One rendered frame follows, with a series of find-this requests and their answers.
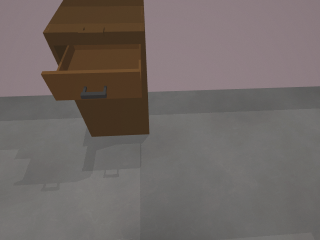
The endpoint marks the handle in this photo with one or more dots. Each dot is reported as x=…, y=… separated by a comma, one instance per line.
x=91, y=33
x=94, y=95

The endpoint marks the drawer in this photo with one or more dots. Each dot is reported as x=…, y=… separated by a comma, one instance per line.
x=117, y=66

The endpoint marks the cabinet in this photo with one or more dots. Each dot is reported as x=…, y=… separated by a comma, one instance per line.
x=123, y=22

